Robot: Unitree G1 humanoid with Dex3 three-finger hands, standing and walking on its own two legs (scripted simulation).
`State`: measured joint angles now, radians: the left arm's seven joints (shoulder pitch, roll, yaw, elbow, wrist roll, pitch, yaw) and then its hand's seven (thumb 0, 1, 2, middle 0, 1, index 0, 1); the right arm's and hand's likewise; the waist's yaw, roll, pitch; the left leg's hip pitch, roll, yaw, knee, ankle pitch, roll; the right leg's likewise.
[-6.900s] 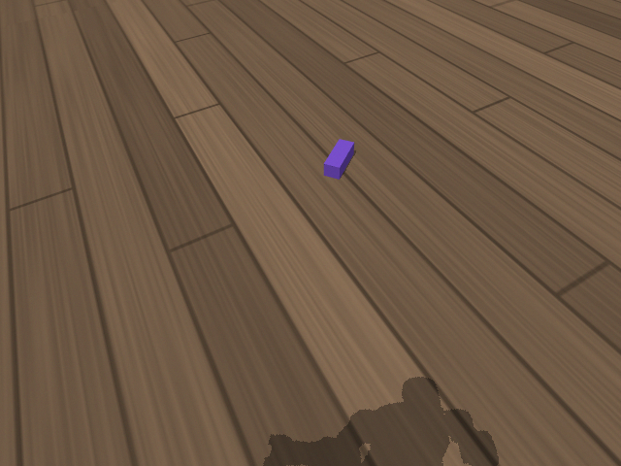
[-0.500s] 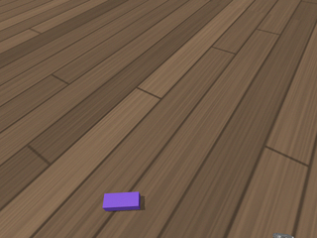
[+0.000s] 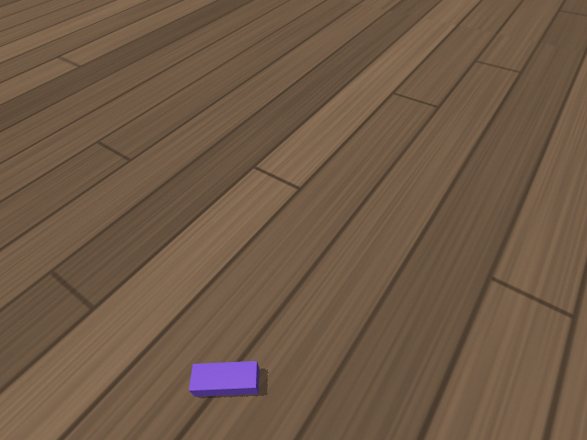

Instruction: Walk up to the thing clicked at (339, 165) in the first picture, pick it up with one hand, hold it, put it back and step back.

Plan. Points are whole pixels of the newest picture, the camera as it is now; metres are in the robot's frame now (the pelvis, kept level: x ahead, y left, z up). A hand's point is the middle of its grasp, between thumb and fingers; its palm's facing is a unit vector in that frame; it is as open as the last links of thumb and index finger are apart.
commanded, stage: walk up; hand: left
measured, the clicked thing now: (225, 378) +0.41 +0.29 -0.74
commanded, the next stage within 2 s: stand in 0.02 s
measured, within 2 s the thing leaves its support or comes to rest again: neither
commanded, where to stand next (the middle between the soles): +0.03 +0.03 m, yaw +1 degrees
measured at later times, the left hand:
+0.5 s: hand out of the picture +0.09 +0.24 -0.16, palm faces -0.02 -0.95 -0.32, open 7.4 cm
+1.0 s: hand out of the picture +0.09 +0.24 -0.15, palm faces -0.02 -0.94 -0.34, open 7.4 cm
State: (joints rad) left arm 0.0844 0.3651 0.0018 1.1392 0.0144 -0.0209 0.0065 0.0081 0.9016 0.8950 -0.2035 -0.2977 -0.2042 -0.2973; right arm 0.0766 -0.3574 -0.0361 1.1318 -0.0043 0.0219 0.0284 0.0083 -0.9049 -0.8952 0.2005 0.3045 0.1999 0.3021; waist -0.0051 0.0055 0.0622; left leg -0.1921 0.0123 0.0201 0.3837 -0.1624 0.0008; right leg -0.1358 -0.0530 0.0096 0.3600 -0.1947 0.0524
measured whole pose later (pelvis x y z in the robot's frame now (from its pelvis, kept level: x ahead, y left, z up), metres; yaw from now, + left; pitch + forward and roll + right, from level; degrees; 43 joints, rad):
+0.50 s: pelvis +0.01 -0.01 +0.00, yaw +0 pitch -2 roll +0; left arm 0.10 0.35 0.01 1.13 0.01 -0.01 -0.01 0.01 0.90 0.90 -0.20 -0.30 -0.20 -0.30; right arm 0.06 -0.34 -0.02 1.13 -0.01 -0.01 0.01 0.01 -0.90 -0.90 0.20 0.30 0.20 0.30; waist 0.00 -0.01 0.06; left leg -0.15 0.03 0.02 0.35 -0.16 -0.02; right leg -0.09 -0.04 0.01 0.31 -0.19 0.04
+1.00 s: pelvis +0.02 -0.01 +0.00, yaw +0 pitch -2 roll +0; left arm 0.10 0.35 0.01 1.13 0.01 0.00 -0.01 0.01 0.90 0.90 -0.20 -0.30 -0.20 -0.30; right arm 0.08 -0.35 0.00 1.14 -0.01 -0.01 0.01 0.01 -0.90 -0.90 0.20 0.30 0.20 0.30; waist 0.00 0.00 0.06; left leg -0.14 0.03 0.02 0.33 -0.16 -0.02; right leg -0.08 -0.04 0.00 0.31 -0.19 0.04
